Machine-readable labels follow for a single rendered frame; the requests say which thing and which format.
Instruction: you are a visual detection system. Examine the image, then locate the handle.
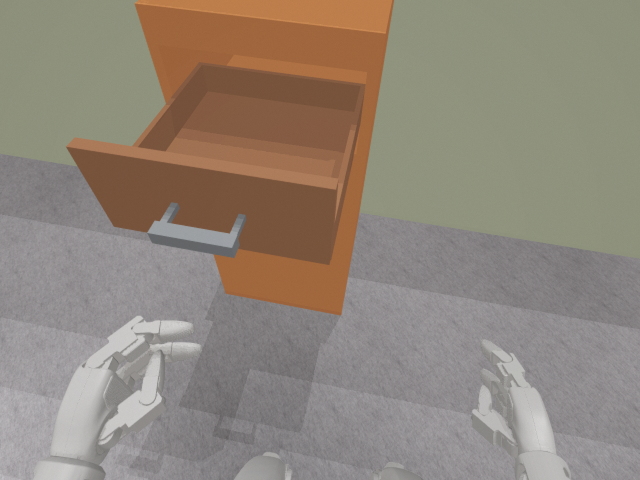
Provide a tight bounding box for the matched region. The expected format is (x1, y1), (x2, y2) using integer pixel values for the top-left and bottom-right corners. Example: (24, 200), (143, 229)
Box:
(147, 202), (246, 258)

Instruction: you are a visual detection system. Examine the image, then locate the right robot hand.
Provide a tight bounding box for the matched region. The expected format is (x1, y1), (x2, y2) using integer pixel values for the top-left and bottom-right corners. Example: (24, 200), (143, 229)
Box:
(472, 339), (557, 461)

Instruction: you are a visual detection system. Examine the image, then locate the robot left thigh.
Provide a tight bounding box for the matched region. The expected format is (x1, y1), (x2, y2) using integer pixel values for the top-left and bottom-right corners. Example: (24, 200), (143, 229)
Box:
(234, 456), (293, 480)

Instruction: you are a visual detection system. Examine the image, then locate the cabinet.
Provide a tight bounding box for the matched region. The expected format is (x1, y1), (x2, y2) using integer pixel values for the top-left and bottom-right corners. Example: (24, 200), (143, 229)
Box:
(134, 0), (394, 315)

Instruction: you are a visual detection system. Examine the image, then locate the robot left forearm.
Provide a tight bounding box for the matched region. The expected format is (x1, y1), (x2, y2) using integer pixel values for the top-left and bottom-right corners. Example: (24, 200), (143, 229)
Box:
(33, 457), (106, 480)

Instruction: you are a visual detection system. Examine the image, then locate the drawer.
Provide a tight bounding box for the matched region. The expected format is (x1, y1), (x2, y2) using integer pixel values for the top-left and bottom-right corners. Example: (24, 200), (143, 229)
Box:
(66, 62), (366, 265)

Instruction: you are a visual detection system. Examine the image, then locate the robot right forearm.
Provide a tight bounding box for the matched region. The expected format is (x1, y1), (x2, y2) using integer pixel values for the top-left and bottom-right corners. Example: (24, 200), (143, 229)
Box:
(514, 451), (571, 480)

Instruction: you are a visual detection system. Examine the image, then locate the left robot hand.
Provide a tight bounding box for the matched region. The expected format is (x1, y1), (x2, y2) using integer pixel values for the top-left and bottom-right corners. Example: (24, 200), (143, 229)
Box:
(50, 316), (203, 465)

